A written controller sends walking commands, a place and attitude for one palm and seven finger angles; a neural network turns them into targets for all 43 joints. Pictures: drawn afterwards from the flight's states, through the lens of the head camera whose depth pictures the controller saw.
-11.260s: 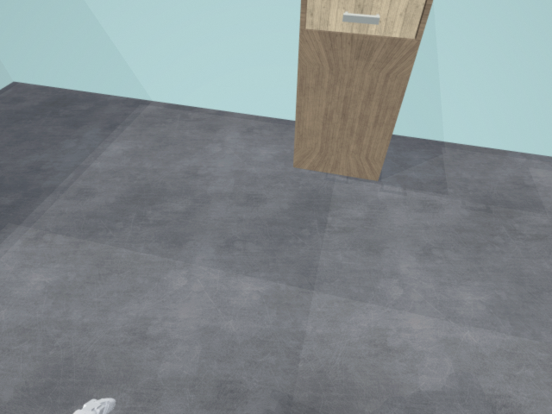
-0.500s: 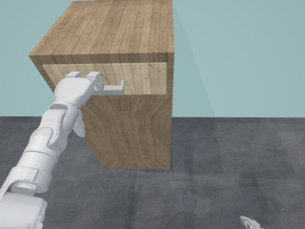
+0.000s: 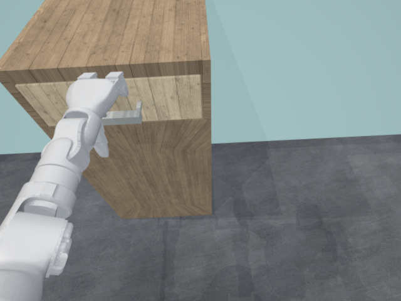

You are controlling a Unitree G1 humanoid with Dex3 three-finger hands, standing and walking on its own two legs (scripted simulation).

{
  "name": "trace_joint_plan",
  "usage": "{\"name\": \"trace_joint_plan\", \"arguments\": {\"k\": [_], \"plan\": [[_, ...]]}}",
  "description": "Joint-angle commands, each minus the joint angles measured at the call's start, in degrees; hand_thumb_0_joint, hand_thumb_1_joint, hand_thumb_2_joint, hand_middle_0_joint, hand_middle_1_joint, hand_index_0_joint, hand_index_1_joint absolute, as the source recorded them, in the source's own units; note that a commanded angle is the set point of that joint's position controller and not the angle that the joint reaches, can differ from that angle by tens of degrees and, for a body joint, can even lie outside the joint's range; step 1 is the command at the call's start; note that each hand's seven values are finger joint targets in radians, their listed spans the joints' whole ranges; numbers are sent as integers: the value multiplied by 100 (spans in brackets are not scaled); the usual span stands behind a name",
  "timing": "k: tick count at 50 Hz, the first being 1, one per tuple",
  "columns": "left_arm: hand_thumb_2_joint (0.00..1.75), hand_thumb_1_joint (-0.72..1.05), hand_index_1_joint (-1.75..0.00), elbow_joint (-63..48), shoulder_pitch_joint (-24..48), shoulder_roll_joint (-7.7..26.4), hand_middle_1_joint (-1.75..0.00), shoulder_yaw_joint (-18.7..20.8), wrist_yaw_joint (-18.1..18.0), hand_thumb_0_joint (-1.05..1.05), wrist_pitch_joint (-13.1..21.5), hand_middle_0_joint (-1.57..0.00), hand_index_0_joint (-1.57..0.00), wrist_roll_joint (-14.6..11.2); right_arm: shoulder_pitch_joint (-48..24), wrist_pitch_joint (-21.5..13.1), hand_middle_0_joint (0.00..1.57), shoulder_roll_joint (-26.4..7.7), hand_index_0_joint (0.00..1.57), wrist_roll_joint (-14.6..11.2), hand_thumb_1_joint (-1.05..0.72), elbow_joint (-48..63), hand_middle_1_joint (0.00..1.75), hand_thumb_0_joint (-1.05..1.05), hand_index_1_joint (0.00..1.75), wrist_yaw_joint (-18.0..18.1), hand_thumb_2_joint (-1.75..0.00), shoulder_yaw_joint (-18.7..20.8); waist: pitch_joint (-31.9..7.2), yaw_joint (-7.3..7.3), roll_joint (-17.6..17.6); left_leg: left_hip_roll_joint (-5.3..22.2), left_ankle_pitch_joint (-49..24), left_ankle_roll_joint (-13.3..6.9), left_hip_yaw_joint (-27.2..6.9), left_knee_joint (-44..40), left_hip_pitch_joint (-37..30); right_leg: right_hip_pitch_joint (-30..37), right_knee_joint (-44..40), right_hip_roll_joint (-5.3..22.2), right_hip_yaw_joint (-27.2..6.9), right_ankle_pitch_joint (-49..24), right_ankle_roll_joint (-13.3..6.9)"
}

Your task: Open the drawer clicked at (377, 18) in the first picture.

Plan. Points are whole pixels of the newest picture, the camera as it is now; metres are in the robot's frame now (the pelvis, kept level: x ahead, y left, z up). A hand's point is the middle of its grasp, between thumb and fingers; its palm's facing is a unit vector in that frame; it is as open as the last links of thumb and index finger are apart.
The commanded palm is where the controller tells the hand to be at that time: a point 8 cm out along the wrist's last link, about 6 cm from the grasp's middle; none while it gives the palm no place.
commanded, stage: move the hooked fingers above the handle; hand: left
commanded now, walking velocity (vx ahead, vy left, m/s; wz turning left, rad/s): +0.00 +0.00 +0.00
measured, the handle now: (114, 112) +0.53 +0.23 +0.05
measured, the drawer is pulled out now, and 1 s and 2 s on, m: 0.00 0.00 0.00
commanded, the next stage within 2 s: lower the fingers behind the handle in 0.88 s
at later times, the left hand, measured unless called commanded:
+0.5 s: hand (105, 109) +0.48 +0.22 +0.10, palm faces -0.03 +0.00 -1.00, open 13.8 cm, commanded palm +0.46 +0.22 +0.16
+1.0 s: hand (104, 107) +0.48 +0.22 +0.10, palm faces -0.03 +0.00 -1.00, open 13.6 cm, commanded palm +0.47 +0.23 +0.16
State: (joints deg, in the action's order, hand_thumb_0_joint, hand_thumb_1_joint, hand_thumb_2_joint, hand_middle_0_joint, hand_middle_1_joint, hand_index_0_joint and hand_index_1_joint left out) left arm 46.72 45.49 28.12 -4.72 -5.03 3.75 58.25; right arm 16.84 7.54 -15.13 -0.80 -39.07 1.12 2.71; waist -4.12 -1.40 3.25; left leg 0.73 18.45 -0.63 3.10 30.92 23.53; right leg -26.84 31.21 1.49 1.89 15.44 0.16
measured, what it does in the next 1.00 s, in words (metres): stands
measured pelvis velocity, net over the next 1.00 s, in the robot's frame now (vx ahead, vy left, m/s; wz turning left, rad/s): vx -0.01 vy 0.00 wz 0.00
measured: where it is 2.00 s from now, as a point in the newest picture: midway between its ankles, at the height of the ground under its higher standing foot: outside the picture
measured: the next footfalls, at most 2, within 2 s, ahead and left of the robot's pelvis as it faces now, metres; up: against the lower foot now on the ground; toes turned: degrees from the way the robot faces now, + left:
none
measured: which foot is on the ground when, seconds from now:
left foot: down 0.00-1.00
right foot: down 0.00-1.00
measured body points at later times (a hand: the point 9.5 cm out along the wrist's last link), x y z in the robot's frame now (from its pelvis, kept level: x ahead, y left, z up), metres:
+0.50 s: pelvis +0.00 -0.01 +0.00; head +0.06 -0.03 +0.44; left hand +0.47 +0.21 +0.16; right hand +0.03 -0.29 -0.14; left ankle -0.04 +0.11 -0.73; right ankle -0.01 -0.12 -0.73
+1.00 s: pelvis -0.01 +0.00 +0.00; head +0.06 -0.02 +0.44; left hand +0.48 +0.22 +0.16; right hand +0.03 -0.27 -0.14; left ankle -0.04 +0.11 -0.73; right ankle -0.01 -0.12 -0.73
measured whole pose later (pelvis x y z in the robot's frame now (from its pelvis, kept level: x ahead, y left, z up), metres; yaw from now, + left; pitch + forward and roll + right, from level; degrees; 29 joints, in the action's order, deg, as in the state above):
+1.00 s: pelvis -0.01 +0.00 +0.00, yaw +0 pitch +13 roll +0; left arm 58.1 53.5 30.6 -3.8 -7.0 4.1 60.2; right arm 19.0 6.5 -15.5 -1.0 -39.2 2.4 2.2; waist -5.3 -4.3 3.0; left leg 1.2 18.9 -0.6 2.8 34.0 28.4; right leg -31.1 33.0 1.1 2.0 15.2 0.1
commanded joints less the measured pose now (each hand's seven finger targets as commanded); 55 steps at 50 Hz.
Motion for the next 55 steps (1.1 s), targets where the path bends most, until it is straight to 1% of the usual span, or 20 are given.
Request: {"name": "trace_joint_plan", "arguments": {"k": [1, 5, 6, 9, 13, 18, 19, 23, 24, 27, 29, 32, 34, 37, 38, 42, 45, 47, 53, 55], "plan": [[30, -50, -120, -957, 2706, 1323, -120, 475, -342, 0, -88, -30, -30, -2, 387, -133, 20, -772, 20, 12, -90, 462, 30, 0, 30, -4, -90, 315, -2472, -80, -191, -119, -3397, -137, -115, 15, -902, 1320, 87, -276, 7, -2576, -217], [30, -50, -120, -506, 2796, 1473, -120, 530, -316, 0, -164, -30, -30, 45, 481, -90, 20, -828, 20, -4, -90, 394, 30, 0, 30, 31, -90, 300, -2227, -193, -441, -158, -2943, -172, -78, 4, -586, 1300, 51, -285, -5, -2521, -200], [30, -50, -120, -532, 3028, 1320, -120, 357, -321, 0, -162, -30, -30, 36, 488, -97, 20, -819, 20, -4, -90, 397, 30, 0, 30, 38, -90, 299, -2215, -261, -370, -169, -2760, -180, -70, -5, -573, 1235, 28, -277, -25, -2420, -194], [30, -50, -120, -375, 3318, 1586, -120, 504, -386, 0, -104, -30, -30, 101, 600, -119, 20, -834, 20, 3, -90, 354, 30, 0, 30, 85, -90, 302, -2345, -318, -249, -188, -2580, -186, -79, 33, -499, 1213, 50, -273, -68, -2314, -200], [30, -50, -120, -462, 3360, 1761, -120, 651, -468, 0, -17, -30, -30, 114, 654, -143, 20, -814, 20, 41, -90, 384, 30, 0, 30, 101, -90, 317, -2733, -277, -66, -191, -2798, -188, -46, 97, -555, 1413, 118, -260, -91, -2558, -186], [30, -50, -120, -296, 3209, 1897, -120, 754, -474, 0, -27, -30, -30, 90, 621, -152, 20, -851, 20, 10, -90, 407, 30, 0, 30, 117, -90, 305, -2481, -287, -357, -191, -2466, -216, -7, 20, -318, 1500, 31, -250, -110, -2473, -151], [30, -50, -120, -158, 3008, 2064, -120, 893, -464, 0, -59, -30, -30, 102, 615, -151, 20, -861, 20, -9, -90, 427, 30, 0, 30, 130, -90, 296, -2387, -210, -370, -210, -2366, -215, 12, -1, -208, 1540, 24, -251, -109, -2431, -153], [30, -50, -120, -328, 3226, 1857, -120, 627, -382, 0, -25, -30, -30, 105, 579, -161, 20, -854, 20, -22, -90, 459, 30, 0, 30, 140, -90, 296, -2411, -289, -156, -204, -2276, -211, 23, -14, -323, 1446, -17, -236, -129, -2296, -151], [30, -50, -120, -216, 3011, 1954, -120, 739, -358, 0, -27, -30, -30, 109, 592, -154, 20, -863, 20, -28, -90, 453, 30, 0, 30, 155, -90, 301, -2386, -252, -232, -210, -2231, -219, 26, -14, -299, 1454, -18, -248, -127, -2254, -155], [30, -50, -120, -264, 3217, 1760, -120, 548, -280, 0, 53, -30, -30, 51, 608, -175, 20, -874, 20, -40, -90, 455, 30, 0, 30, 181, -90, 299, -2266, -365, -338, -201, -2108, -228, 6, -15, -327, 1328, -89, -244, -133, -2082, -144], [30, -50, -120, -342, 3184, 1833, -120, 607, -280, 0, 117, -30, -30, 43, 608, -182, 20, -864, 20, -34, -90, 461, 30, 0, 30, 185, -90, 299, -2356, -309, -247, -216, -2084, -227, -11, -12, -360, 1341, -61, -244, -142, -2077, -147], [30, -50, -120, -331, 3315, 1662, -120, 493, -320, 0, 165, -30, -30, 46, 619, -193, 20, -861, 20, -24, -90, 426, 30, 0, 30, 177, -90, 293, -2203, -384, -251, -200, -2116, -217, -38, 9, -382, 1148, -66, -253, -111, -1970, -163], [30, -50, -120, -248, 3225, 1868, -120, 657, -386, 0, 143, -30, -30, 86, 610, -192, 20, -868, 20, -25, -90, 428, 30, 0, 30, 184, -90, 292, -2262, -323, -217, -209, -2099, -208, -41, 24, -352, 1142, -21, -264, -107, -1943, -167], [30, -50, -120, -204, 3420, 1752, -120, 581, -471, 0, 92, -30, -30, 105, 627, -216, 20, -869, 20, -15, -90, 403, 30, 0, 30, 162, -90, 291, -2224, -373, -236, -194, -2167, -203, -69, 41, -386, 1013, -19, -278, -77, -1867, -177], [30, -50, -120, -180, 3457, 1856, -120, 638, -499, 0, 61, -30, -30, 122, 638, -222, 20, -871, 20, -12, -90, 401, 30, 0, 30, 155, -90, 285, -2328, -341, -63, -196, -2152, -192, -68, 46, -400, 1011, 8, -274, -96, -1860, -179], [30, -50, -120, 112, 3658, 1877, -120, 586, -508, 0, -57, -30, -30, 164, 705, -243, 20, -907, 20, -13, -90, 377, 30, 0, 30, 179, -90, 265, -2253, -469, -292, -189, -2021, -201, -76, 67, -283, 951, -17, -278, -89, -1757, -158], [30, -50, -120, 132, 3554, 2027, -120, 700, -459, 0, -55, -30, -30, 203, 732, -240, 20, -893, 20, -2, -90, 393, 30, 0, 30, 186, -90, 264, -2455, -374, -101, -180, -2201, -183, -70, 94, -351, 1017, 69, -277, -76, -1915, -171], [30, -50, -120, 154, 3586, 1841, -120, 585, -413, 0, -37, -30, -30, 134, 756, -230, 20, -899, 20, -13, -90, 397, 30, 0, 30, 178, -90, 260, -2337, -449, -311, -169, -2235, -194, -94, 103, -308, 984, 36, -287, -57, -1923, -164], [30, -50, -120, 395, 3342, 1920, -120, 661, -409, 0, -11, -30, -30, 164, 797, -223, 20, -921, 20, -13, -90, 388, 30, 0, 30, 187, -90, 250, -2160, -385, -326, -159, -2025, -185, -86, 83, -137, 858, 49, -285, -59, -1722, -166], [30, -50, -120, 452, 3241, 1733, -120, 527, -420, 0, -25, -30, -30, 168, 809, -227, 20, -916, 20, -9, -90, 388, 30, 0, 30, 167, -90, 256, -2028, -409, -299, -148, -1914, -176, -79, 84, -123, 696, 41, -292, -38, -1585, -169]]}}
